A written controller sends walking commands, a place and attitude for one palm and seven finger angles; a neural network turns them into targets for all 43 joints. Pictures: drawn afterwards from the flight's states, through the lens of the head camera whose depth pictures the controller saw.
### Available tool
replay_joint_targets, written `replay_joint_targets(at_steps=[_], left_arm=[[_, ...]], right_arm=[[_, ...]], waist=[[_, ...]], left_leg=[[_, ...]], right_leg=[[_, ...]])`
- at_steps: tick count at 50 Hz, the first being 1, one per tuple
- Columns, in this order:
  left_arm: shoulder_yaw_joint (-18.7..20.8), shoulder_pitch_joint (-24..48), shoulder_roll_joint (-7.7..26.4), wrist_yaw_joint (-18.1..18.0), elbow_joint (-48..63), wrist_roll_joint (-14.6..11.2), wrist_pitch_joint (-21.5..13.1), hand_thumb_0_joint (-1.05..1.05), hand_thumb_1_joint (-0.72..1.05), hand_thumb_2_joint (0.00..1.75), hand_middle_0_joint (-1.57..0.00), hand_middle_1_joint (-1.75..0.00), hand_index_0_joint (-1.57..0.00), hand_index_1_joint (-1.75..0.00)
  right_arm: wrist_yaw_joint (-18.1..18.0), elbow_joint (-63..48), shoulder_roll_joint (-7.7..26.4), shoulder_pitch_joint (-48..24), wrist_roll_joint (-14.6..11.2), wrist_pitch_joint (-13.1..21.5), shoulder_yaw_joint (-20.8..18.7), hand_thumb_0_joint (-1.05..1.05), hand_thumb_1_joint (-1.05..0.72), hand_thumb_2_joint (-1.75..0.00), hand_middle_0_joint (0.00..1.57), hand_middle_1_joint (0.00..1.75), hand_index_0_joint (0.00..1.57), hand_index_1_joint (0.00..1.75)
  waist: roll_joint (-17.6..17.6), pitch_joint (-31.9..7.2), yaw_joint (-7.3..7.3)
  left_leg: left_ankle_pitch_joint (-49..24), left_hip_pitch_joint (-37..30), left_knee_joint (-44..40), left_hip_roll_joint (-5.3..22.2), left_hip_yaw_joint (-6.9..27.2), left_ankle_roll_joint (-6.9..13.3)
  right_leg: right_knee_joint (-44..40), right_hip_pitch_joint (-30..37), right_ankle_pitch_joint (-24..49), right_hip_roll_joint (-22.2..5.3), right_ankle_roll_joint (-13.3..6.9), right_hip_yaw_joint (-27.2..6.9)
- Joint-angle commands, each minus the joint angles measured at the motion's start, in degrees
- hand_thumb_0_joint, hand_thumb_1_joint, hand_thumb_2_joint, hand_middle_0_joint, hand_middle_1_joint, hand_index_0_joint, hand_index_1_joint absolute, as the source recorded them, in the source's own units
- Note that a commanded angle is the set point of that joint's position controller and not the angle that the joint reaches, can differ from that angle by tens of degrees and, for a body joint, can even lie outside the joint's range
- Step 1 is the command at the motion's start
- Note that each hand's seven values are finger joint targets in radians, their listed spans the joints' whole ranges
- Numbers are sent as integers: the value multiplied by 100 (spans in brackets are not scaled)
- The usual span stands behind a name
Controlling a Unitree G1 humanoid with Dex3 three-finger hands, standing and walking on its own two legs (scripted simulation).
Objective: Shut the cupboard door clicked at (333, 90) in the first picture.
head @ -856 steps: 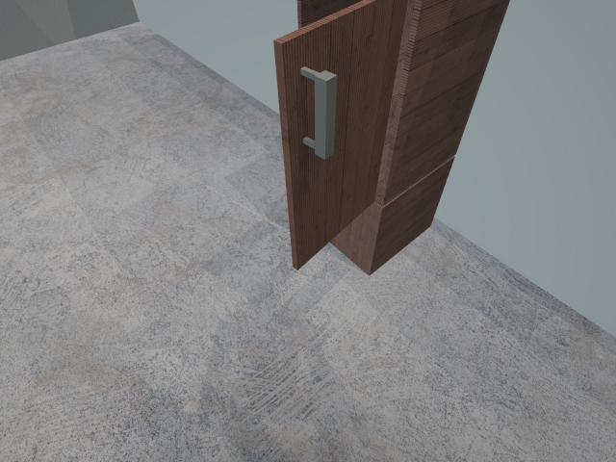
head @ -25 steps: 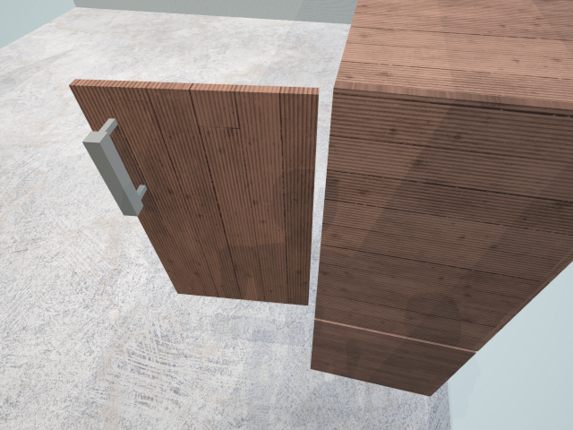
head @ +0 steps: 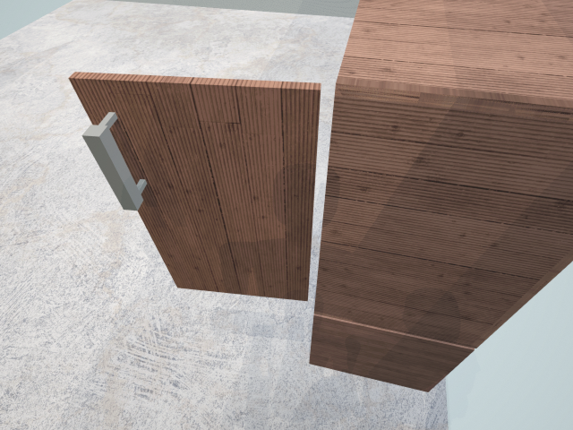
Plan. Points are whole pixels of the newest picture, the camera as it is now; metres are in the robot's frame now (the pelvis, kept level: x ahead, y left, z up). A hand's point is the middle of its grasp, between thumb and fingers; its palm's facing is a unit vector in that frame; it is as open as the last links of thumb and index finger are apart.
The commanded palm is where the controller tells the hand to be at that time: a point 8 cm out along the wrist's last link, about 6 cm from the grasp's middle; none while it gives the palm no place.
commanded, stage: look again from close up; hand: left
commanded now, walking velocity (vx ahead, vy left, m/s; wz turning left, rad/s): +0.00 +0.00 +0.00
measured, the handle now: (122, 162) +0.47 +0.30 +0.11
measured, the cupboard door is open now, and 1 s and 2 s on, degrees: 97 97 97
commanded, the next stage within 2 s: shuffle to correct the standing spot in 0.12 s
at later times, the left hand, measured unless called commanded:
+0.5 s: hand out of the picture -0.01 +0.17 -0.17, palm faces +0.05 -0.97 -0.22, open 7.4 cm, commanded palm none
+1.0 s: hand out of the picture +0.03 +0.29 -0.17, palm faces +0.03 -0.96 -0.28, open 7.4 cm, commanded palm none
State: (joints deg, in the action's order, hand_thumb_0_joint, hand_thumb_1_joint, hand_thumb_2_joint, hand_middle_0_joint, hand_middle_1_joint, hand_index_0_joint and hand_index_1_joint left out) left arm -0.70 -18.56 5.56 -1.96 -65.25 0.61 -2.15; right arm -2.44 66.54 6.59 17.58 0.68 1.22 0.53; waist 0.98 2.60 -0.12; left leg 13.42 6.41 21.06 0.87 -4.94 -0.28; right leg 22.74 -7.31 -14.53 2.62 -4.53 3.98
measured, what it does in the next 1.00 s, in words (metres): steps on the spot: left foot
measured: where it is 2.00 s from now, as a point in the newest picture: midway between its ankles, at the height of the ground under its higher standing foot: outside the picture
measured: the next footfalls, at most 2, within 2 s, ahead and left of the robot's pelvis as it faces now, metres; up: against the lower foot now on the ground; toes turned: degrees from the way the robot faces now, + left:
left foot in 0.74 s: +0.04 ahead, +0.19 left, +0.00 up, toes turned +0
right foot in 1.04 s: +0.04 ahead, +0.01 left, +0.00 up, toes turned +0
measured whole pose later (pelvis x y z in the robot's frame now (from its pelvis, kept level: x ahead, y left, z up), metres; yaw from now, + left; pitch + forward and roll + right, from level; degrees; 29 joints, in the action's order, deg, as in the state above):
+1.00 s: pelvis -0.02 +0.10 -0.01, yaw -1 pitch +0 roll +2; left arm 3.2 -13.1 9.2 -1.9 -57.3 1.6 0.8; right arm -1.4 58.7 8.9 15.3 2.4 -0.4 -1.4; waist 0.9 4.0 0.0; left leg 12.8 14.4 27.1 -2.8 -8.2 3.8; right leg 44.7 -17.8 -27.5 -2.3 -1.7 3.7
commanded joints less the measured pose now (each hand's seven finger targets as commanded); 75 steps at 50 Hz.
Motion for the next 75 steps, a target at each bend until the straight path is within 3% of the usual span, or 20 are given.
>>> replay_joint_targets(at_steps=[1,12,32,34,36,38,39,41,44,49,51,53,55,59,60,61,62,65,72,75], left_arm=[[105,-517,584,-54,88,-17,-45,0,90,90,-20,-30,-20,-30],[136,-505,666,-62,111,-14,-59,0,90,90,-20,-30,-20,-30],[635,-357,1319,-180,509,101,84,0,90,90,-20,-30,-20,-30],[664,-102,1383,-157,626,106,123,0,90,90,-20,-30,-20,-30],[641,130,1279,-104,800,85,190,0,90,90,-20,-30,-20,-30],[588,233,904,-82,970,85,268,0,90,90,-20,-30,-20,-30],[567,257,782,-124,993,100,349,0,90,90,-20,-30,-20,-30],[549,326,751,-134,1023,85,396,0,90,90,-20,-30,-20,-30],[473,156,556,-37,978,119,349,0,90,90,-20,-30,-20,-30],[298,-43,377,28,832,63,213,0,90,90,-20,-30,-20,-30],[279,-290,544,0,683,66,145,0,90,90,-20,-30,-20,-30],[248,-183,845,-8,610,27,94,0,90,90,-20,-30,-20,-30],[231,-12,803,1,551,7,13,0,90,90,-20,-30,-20,-30],[191,-165,657,-2,408,-9,37,0,90,90,-20,-30,-20,-30],[150,-594,892,-239,236,94,-32,0,90,90,-20,-30,-20,-30],[110,-244,951,-202,533,44,-43,0,90,90,-20,-30,-20,-30],[92,12,949,-139,673,38,-37,0,90,90,-20,-30,-20,-30],[92,-92,959,-110,679,-24,-132,0,90,90,-20,-30,-20,-30],[-2,-270,692,-97,422,-24,-62,0,90,90,-20,-30,-20,-30],[-7,-354,707,-105,381,-32,-51,0,90,90,-20,-30,-20,-30]], right_arm=[[-21,-54,359,482,-2,61,-38,0,-90,-90,20,30,20,30],[-26,-72,447,458,4,51,-75,0,-90,-90,20,30,20,30],[122,-791,554,126,32,-206,-304,0,-90,-90,20,30,20,30],[150,-782,488,336,24,-203,-331,0,-90,-90,20,30,20,30],[148,-746,612,616,35,-151,-346,0,-90,-90,20,30,20,30],[123,-865,1065,670,99,-181,-436,0,-90,-90,20,30,20,30],[138,-934,1074,610,114,-241,-444,0,-90,-90,20,30,20,30],[147,-1145,1011,288,116,-243,-391,0,-90,-90,20,30,20,30],[119,-1233,883,-79,163,-157,-324,0,-90,-90,20,30,20,30],[70,-861,853,178,135,-23,-297,0,-90,-90,20,30,20,30],[83,-776,716,130,56,-15,-251,0,-90,-90,20,30,20,30],[104,-753,469,42,18,-6,-154,0,-90,-90,20,30,20,30],[102,-528,379,133,64,-15,-115,0,-90,-90,20,30,20,30],[58,-228,452,236,26,71,-95,0,-90,-90,20,30,20,30],[100,-658,925,-206,-26,52,-139,0,-90,-90,20,30,20,30],[151,-787,635,53,3,-30,-119,0,-90,-90,20,30,20,30],[178,-715,559,70,48,-59,-115,0,-90,-90,20,30,20,30],[174,-642,433,463,82,23,-20,0,-90,-90,20,30,20,30],[61,-603,637,397,20,90,25,0,-90,-90,20,30,20,30],[47,-518,666,368,13,112,47,0,-90,-90,20,30,20,30]], waist=[[-144,209,-30],[-90,140,-37],[-764,171,-234],[-784,57,-74],[-252,-90,52],[1136,-95,58],[1237,44,92],[957,218,56],[171,117,-113],[-196,-147,-46],[-610,-287,-99],[-906,16,25],[-1017,110,123],[23,205,6],[-721,320,-156],[-566,164,157],[-108,455,220],[1017,-98,258],[-234,33,115],[-270,30,74]], left_leg=[[-685,198,-298,472,525,128],[-743,152,-242,471,477,113],[767,1435,1185,209,335,-79],[328,815,663,127,213,-89],[-443,-1,190,224,234,-13],[-1587,7,-84,1239,1263,649],[-1063,468,-472,1516,1348,991],[-374,984,-774,1555,1716,1288],[-517,984,-673,1359,1540,1211],[-191,646,-542,1382,1556,979],[15,892,-70,912,1085,525],[144,819,323,295,355,135],[-282,403,305,301,312,88],[-1209,162,-92,605,541,223],[-1210,746,1075,761,469,194],[577,858,1091,478,378,152],[691,882,1135,341,359,119],[-197,616,779,418,498,176],[-968,543,478,582,613,306],[-1305,425,398,568,597,317]], right_leg=[[-451,-163,1322,-949,99,-858],[-433,-122,1595,-982,82,-947],[-203,-76,2003,-2378,-783,-2163],[82,-555,1778,-2214,-577,-1788],[740,-1173,1098,-1534,-183,-1101],[1980,-1726,-1059,-557,293,21],[2959,-1751,-2055,-449,312,60],[4062,-1959,-1937,-590,218,-201],[3728,-1752,-1528,-655,243,-116],[1099,-688,-919,-542,298,-171],[-151,44,-104,-719,215,-650],[-520,-375,118,-1482,-160,-1449],[-405,-681,626,-1277,-200,-1253],[-134,-489,960,-861,72,-776],[-338,-583,2165,-984,431,-962],[-640,-795,117,-1255,141,-1287],[-773,-1210,-1001,-1224,-99,-1366],[-144,-744,85,-947,-262,-1063],[194,-436,1176,-768,-12,-814],[234,-337,1417,-785,38,-795]])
